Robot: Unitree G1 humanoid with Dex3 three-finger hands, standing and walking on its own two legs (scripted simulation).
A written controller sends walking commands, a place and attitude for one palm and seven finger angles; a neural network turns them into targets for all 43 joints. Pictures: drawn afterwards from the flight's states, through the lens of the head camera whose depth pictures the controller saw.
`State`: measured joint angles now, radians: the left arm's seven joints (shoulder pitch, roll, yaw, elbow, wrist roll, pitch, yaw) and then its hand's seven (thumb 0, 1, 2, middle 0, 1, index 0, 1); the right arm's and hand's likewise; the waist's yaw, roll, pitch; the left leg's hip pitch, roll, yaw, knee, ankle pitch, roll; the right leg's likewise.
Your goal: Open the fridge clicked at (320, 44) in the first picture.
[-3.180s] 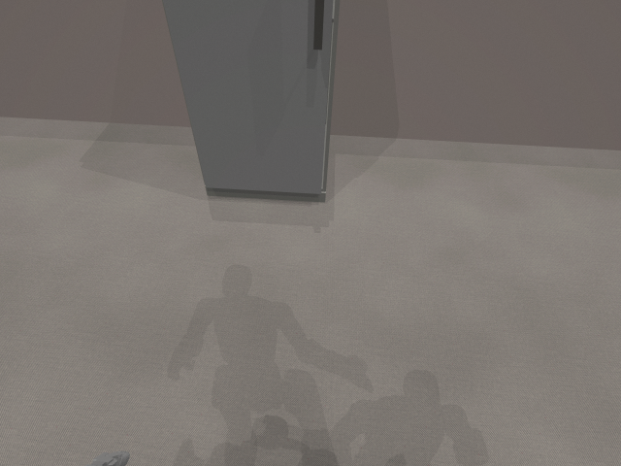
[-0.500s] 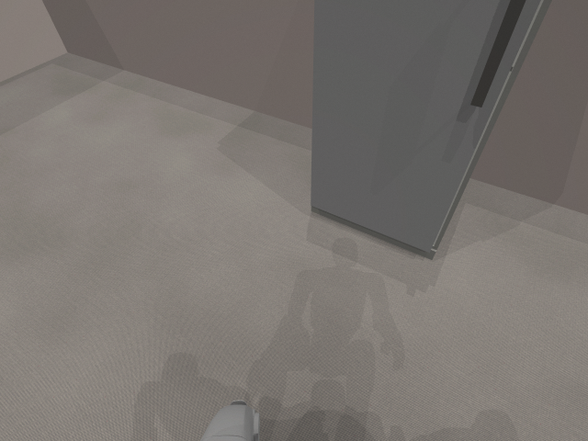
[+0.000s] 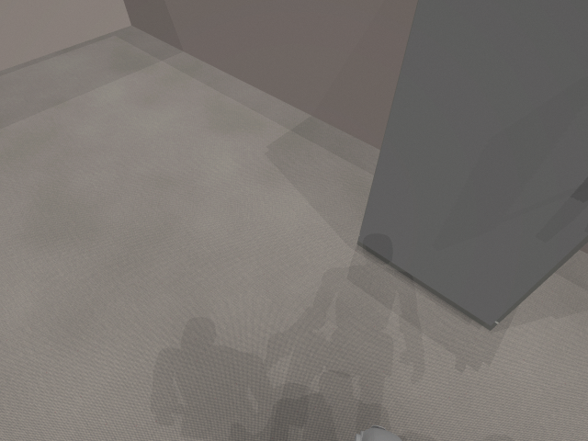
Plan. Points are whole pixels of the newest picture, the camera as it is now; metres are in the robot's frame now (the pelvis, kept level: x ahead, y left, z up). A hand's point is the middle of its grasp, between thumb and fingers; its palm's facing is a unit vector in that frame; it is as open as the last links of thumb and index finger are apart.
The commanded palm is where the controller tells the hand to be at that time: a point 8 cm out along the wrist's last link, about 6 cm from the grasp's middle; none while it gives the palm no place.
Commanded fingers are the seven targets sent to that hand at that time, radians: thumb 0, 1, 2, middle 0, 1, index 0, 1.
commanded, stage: turn to face it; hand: right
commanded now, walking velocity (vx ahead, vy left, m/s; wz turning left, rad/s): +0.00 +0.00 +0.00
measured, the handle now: out of the picture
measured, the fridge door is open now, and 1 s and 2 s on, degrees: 0 0 0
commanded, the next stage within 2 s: take the last steps up to it in 1.06 s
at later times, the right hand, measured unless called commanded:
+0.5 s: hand out of the picture +0.17 -0.25 -0.17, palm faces +0.22 +0.96 -0.20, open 7.4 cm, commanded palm none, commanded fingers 0.00 -0.90 -0.90 0.20 0.30 0.20 0.30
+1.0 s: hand out of the picture +0.12 -0.20 -0.15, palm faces +0.46 +0.84 -0.27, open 7.4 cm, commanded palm none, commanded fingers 0.00 -0.90 -0.90 0.20 0.30 0.20 0.30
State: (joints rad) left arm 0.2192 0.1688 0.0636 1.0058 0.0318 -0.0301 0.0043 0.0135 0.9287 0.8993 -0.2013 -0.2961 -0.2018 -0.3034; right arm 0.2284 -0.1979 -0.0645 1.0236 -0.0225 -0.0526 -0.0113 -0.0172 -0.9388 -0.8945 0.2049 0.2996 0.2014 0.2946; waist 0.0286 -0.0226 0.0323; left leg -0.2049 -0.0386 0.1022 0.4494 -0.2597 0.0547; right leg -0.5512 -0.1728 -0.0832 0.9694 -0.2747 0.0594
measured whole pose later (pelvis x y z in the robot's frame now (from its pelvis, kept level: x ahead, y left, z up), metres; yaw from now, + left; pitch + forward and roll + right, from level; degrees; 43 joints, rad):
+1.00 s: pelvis +0.15 +0.00 +0.00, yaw -28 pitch +0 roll -3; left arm 0.15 0.27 0.09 0.95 0.02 0.08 -0.02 0.01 0.91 0.90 -0.20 -0.30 -0.20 -0.30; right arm 0.22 -0.18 -0.03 0.89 -0.03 0.01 -0.02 0.01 -0.90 -0.89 0.21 0.30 0.20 0.29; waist 0.00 -0.01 0.08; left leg -0.19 0.11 0.17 0.52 -0.32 0.01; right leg -0.43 -0.04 -0.02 0.98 -0.43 0.08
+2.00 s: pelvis +0.26 -0.15 -0.02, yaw -35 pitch -1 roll +1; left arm 0.20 0.16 0.05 1.04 0.03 -0.05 -0.01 0.01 0.93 0.90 -0.20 -0.30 -0.20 -0.30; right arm 0.41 -0.14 -0.03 1.15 -0.02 -0.02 -0.02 0.01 -0.91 -0.89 0.20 0.30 0.20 0.29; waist -0.03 0.04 0.07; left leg -0.13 0.09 0.09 0.76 -0.52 -0.02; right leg -0.38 -0.06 -0.15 0.64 -0.21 -0.05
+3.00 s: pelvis +0.28 -0.19 +0.01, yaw -34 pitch -1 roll +0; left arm 0.29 0.12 0.03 1.12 0.02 -0.01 0.04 0.01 0.91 0.90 -0.20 -0.30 -0.21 -0.30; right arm 0.25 -0.18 -0.03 1.12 -0.01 0.04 -0.02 0.01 -0.91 -0.90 0.20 0.30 0.20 0.29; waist 0.01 0.03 0.04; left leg -0.20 0.05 0.04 0.51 -0.28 -0.04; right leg -0.13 0.00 -0.07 0.40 -0.26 -0.02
